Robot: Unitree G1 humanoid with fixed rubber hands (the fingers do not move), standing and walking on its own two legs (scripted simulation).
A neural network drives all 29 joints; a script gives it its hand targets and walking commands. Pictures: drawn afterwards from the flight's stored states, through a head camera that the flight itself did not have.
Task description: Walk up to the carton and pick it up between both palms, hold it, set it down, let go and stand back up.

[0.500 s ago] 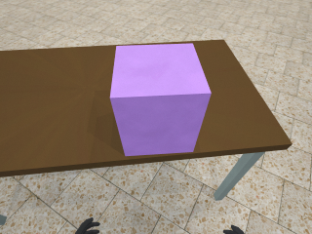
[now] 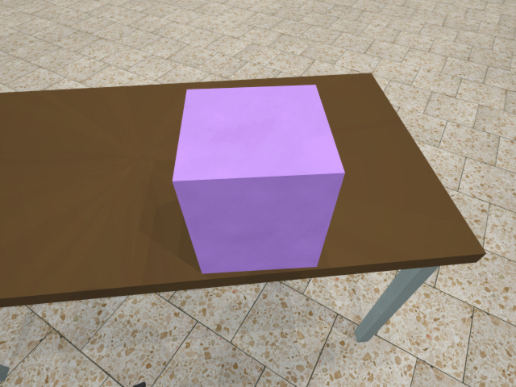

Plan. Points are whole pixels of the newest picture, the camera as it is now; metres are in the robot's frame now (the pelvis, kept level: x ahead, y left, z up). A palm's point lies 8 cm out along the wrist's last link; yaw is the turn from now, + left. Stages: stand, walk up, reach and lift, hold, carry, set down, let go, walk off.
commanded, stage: stand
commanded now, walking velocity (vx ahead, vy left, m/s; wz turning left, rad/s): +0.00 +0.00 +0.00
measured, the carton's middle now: (256, 183) +0.42 +0.03 +0.07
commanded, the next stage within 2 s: walk up in 1.12 s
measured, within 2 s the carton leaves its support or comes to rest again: neither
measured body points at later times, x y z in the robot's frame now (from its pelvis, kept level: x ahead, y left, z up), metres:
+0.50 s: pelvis +0.02 -0.01 +0.01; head +0.03 -0.01 +0.46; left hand +0.04 +0.22 -0.14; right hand +0.05 -0.23 -0.15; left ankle -0.03 +0.14 -0.72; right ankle -0.03 -0.10 -0.72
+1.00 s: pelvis +0.01 -0.01 +0.02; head +0.02 -0.02 +0.47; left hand -0.01 +0.19 -0.15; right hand -0.01 -0.22 -0.15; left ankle -0.03 +0.14 -0.72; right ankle -0.03 -0.10 -0.72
